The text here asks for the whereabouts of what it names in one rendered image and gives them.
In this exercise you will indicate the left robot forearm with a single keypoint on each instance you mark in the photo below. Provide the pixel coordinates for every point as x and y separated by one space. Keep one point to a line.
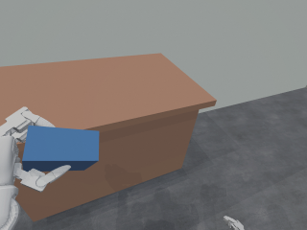
9 208

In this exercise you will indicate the sponge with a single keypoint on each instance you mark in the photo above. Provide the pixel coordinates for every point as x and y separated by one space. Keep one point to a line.
48 148

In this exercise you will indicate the table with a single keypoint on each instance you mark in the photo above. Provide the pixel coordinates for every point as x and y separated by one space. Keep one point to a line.
144 107

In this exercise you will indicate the robot right hand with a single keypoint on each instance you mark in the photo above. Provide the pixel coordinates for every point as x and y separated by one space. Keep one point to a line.
233 224

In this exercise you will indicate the robot left hand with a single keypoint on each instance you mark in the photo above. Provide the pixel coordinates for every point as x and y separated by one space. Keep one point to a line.
15 130

